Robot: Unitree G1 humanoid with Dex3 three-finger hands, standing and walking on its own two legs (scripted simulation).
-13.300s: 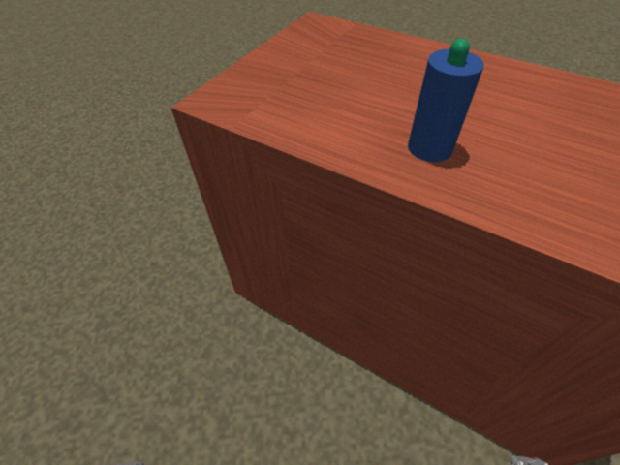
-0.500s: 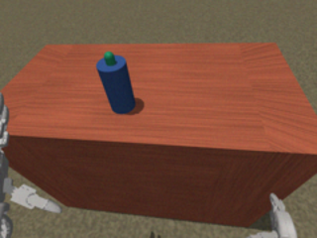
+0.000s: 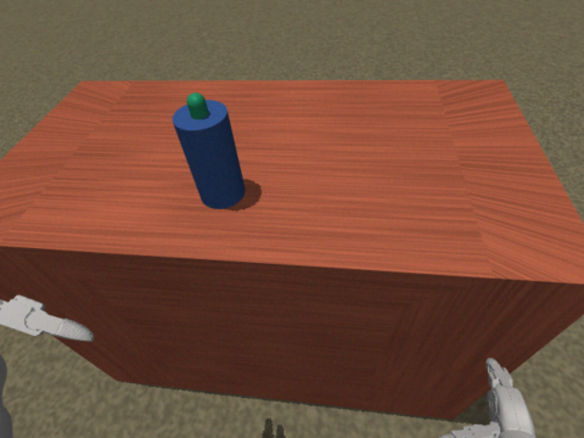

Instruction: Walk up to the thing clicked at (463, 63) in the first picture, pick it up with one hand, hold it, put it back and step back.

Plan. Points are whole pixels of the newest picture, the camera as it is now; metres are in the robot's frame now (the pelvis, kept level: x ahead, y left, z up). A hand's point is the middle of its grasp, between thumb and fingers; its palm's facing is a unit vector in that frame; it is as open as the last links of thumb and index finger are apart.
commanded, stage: go down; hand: left
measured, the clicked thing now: (210, 149) +0.50 +0.17 +0.13
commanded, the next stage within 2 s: none
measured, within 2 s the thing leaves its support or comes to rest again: neither
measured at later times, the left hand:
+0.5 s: hand (43, 201) +0.31 +0.31 +0.20, palm faces +0.23 -0.95 -0.23, open 17.7 cm
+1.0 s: hand (31, 172) +0.35 +0.34 +0.22, palm faces +0.16 -0.98 -0.11, open 17.7 cm
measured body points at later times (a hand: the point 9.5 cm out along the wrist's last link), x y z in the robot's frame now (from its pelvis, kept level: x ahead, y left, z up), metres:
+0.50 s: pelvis +0.02 +0.01 +0.00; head +0.01 +0.00 +0.45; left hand +0.29 +0.36 +0.22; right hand +0.17 -0.26 -0.09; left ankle +0.03 +0.13 -0.74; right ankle -0.02 -0.11 -0.74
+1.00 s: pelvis +0.00 +0.01 +0.00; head -0.01 +0.00 +0.45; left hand +0.33 +0.39 +0.22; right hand +0.14 -0.25 -0.09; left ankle +0.03 +0.13 -0.74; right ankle -0.02 -0.11 -0.74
